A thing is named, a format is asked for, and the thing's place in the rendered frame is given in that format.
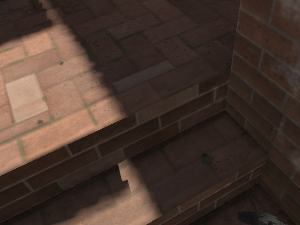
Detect stairs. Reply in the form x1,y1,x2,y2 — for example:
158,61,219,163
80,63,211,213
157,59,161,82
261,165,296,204
0,69,296,225

